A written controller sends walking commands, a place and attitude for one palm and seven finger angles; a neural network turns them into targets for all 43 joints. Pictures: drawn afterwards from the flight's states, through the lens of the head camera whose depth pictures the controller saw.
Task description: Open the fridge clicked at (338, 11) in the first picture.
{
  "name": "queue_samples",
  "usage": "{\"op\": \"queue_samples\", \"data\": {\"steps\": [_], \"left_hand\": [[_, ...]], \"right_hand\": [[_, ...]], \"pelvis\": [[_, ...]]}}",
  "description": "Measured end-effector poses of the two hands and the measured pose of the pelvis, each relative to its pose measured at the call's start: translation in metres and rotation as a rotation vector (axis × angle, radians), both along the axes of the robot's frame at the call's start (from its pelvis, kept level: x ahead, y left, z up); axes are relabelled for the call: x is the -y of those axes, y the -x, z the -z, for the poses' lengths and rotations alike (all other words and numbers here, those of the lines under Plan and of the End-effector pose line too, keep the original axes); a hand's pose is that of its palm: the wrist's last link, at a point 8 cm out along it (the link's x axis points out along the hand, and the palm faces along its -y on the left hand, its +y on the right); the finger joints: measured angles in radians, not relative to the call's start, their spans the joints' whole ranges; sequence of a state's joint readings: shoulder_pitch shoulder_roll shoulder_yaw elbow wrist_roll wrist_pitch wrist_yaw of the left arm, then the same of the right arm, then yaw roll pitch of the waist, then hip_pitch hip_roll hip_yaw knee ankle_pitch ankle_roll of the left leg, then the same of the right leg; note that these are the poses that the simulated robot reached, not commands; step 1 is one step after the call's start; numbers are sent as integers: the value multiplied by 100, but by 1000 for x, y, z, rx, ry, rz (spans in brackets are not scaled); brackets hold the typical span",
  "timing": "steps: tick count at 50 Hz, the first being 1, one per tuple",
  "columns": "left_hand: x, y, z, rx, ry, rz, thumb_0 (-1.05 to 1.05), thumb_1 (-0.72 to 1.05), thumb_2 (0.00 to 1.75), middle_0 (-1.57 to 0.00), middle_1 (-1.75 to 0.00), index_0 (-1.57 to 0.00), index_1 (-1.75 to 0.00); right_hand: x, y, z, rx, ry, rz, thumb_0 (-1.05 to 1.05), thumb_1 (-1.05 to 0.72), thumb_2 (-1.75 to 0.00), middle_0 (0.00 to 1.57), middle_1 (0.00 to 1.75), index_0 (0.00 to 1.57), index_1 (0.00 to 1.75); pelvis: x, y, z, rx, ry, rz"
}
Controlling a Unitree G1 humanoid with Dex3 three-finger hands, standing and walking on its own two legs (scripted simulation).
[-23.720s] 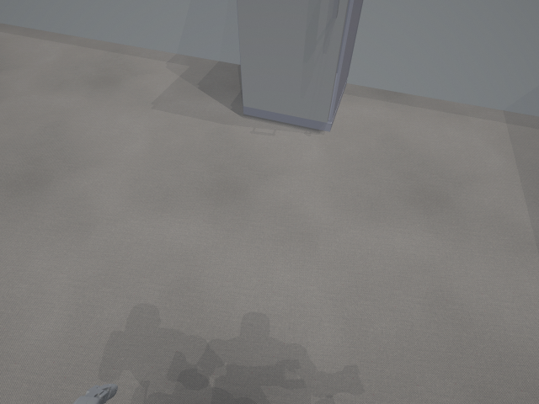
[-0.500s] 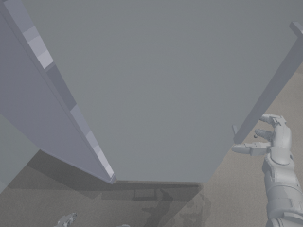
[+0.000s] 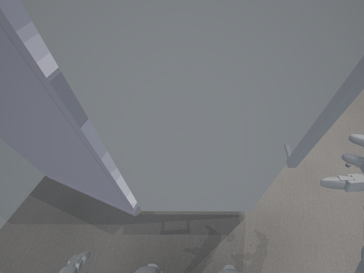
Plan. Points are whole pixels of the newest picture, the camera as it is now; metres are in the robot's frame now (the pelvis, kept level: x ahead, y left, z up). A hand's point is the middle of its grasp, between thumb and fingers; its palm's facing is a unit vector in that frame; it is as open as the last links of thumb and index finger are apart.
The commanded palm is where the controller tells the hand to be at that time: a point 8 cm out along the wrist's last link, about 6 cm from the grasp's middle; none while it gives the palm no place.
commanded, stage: slip the hand off the handle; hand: right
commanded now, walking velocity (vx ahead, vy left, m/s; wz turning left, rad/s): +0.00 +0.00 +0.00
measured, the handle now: (321, 112) +0.43 -0.24 +0.13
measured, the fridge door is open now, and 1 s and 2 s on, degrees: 68 68 68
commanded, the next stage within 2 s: draw the hand back to the body in 0.68 s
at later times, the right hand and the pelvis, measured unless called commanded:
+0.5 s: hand (357, 201) +0.29 -0.32 +0.02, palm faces +0.35 +0.91 -0.24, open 14.7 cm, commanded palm +0.25 -0.36 +0.04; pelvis +0.01 -0.02 +0.00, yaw +0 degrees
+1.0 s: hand out of the picture +0.26 -0.30 +0.07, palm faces +0.13 +0.99 -0.07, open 14.7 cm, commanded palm +0.21 -0.35 +0.08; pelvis +0.00 +0.00 -0.01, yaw -1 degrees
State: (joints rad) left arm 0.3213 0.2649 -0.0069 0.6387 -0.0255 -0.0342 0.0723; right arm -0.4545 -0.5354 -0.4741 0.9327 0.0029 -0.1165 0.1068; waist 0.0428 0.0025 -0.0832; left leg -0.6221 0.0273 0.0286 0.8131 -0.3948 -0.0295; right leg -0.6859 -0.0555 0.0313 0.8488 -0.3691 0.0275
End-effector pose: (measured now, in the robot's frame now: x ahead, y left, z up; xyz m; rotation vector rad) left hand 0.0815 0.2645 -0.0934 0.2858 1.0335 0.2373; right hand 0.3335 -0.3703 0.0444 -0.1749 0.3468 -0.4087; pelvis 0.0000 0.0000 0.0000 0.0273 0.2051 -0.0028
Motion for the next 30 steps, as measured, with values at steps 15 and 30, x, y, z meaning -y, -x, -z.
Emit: {"op": "queue_samples", "data": {"steps": [15,30], "left_hand": [[19,-21,-8,82,25,3,1,90,90,-21,-30,-20,-30],[45,-85,-24,290,51,127,1,90,90,-21,-30,-20,-30]], "right_hand": [[3,45,8,2,4,-26,-2,55,-20,25,115,25,115],[-2,97,4,3,3,4,-2,55,-20,25,115,26,115]], "pelvis": [[15,-11,-2,13,-5,-11],[13,-8,-2,54,-5,16]]}}
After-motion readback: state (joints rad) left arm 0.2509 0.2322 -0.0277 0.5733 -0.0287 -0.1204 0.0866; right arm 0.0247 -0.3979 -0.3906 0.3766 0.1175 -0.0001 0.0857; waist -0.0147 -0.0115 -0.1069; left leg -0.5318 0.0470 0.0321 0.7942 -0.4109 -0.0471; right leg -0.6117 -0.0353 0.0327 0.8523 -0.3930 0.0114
